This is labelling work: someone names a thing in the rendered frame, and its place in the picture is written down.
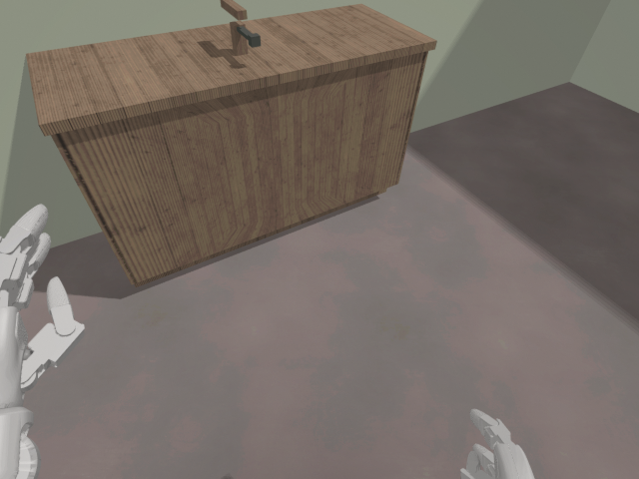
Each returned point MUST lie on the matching counter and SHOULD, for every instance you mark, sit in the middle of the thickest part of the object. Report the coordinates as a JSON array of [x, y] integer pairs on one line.
[[189, 144]]

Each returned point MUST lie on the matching robot left forearm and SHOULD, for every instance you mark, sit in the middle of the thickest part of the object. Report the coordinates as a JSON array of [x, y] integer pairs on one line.
[[19, 455]]

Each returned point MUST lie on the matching robot left hand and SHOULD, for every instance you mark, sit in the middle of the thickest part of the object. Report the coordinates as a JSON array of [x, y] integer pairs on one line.
[[22, 252]]

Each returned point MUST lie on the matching tap lever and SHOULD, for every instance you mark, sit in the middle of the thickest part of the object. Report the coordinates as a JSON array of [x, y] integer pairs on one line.
[[254, 39]]

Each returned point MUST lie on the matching robot right hand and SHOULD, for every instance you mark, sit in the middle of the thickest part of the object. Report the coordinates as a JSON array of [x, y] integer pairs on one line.
[[508, 461]]

